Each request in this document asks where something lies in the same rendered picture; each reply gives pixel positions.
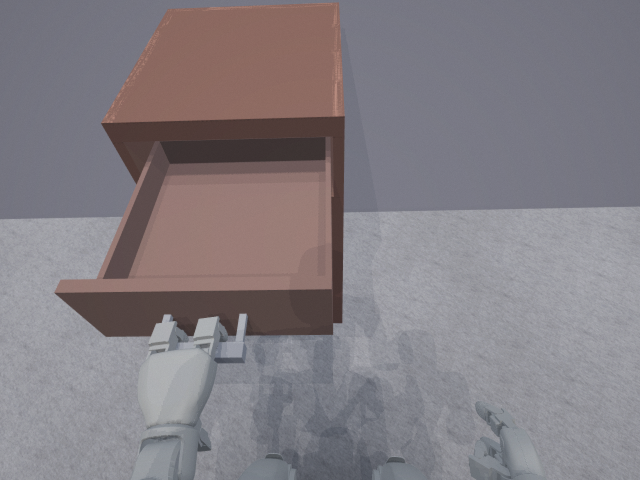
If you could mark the robot right shin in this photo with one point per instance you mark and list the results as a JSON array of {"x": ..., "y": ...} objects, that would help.
[{"x": 395, "y": 459}]

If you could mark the robot right hand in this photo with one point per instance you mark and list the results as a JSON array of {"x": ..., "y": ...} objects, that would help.
[{"x": 515, "y": 455}]

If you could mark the robot left forearm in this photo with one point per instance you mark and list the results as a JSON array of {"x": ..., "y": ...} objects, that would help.
[{"x": 167, "y": 452}]

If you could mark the robot left thigh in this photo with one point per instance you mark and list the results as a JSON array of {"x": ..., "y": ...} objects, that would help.
[{"x": 269, "y": 469}]

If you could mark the handle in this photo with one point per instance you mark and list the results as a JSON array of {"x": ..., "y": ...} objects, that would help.
[{"x": 227, "y": 352}]

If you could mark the cabinet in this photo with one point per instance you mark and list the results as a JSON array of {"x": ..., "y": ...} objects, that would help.
[{"x": 239, "y": 72}]

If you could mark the drawer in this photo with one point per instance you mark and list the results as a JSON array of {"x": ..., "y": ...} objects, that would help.
[{"x": 220, "y": 228}]

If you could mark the robot left hand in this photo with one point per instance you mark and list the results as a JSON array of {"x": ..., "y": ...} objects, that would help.
[{"x": 175, "y": 385}]

